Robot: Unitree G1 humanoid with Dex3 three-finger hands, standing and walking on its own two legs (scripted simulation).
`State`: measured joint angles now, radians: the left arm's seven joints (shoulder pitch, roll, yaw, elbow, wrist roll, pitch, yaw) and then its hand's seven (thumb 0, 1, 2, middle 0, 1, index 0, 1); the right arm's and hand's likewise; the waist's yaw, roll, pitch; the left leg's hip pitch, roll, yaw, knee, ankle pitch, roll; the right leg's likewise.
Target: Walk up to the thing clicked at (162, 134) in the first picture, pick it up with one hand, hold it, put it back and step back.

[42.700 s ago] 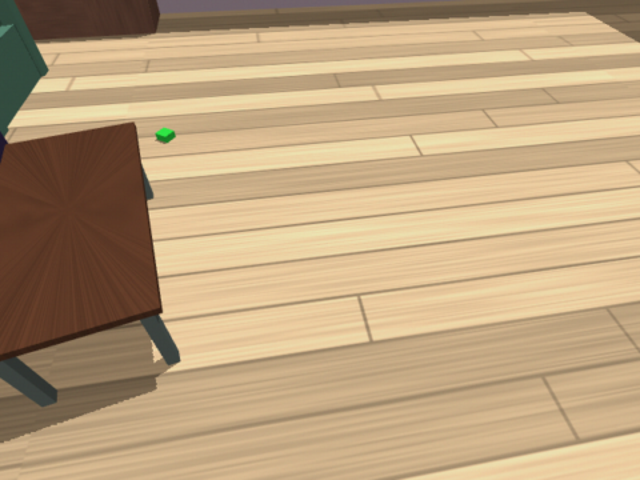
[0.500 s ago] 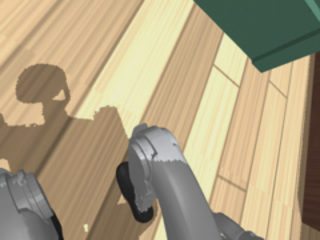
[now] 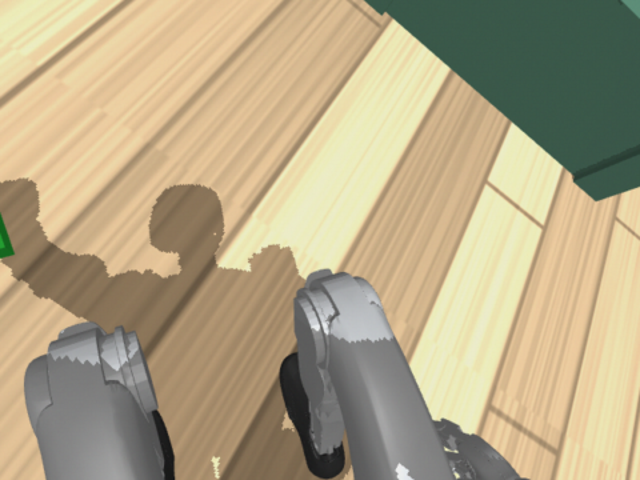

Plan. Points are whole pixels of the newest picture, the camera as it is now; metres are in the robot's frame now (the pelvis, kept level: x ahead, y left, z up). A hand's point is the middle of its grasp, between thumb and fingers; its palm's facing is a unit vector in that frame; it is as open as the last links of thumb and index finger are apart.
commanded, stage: settle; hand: left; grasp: from above
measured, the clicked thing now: out of the picture +0.45 +0.34 -0.22
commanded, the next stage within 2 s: lift in 0.28 s
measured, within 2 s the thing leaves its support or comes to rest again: neither
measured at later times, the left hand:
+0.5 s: hand out of the picture +0.43 +0.33 -0.12, palm faces -0.40 -0.09 -0.91, open 9.6 cm
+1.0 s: hand out of the picture +0.36 +0.33 +0.02, palm faces -0.42 -0.12 -0.90, open 9.6 cm
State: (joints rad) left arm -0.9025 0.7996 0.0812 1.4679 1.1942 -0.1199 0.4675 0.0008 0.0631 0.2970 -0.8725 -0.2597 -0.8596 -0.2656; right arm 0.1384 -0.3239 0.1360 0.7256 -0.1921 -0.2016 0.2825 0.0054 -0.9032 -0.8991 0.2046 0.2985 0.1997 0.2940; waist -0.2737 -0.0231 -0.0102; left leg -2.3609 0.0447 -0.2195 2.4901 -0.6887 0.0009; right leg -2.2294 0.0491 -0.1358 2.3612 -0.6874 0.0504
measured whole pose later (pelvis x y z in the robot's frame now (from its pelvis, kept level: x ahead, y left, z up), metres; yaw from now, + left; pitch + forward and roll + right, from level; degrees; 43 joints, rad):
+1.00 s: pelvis -0.01 +0.00 +0.12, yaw +7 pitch +33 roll -7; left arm -0.62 0.60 -0.02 0.88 1.05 -0.09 0.10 0.00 0.09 0.31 -0.85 -0.22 -0.83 -0.25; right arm 0.17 -0.28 -0.02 0.65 -0.03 0.02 0.08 0.01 -0.90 -0.90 0.21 0.30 0.20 0.29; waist -0.11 0.05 -0.18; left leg -2.04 0.04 -0.09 2.08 -0.62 0.01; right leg -1.95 0.01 -0.05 2.02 -0.65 0.04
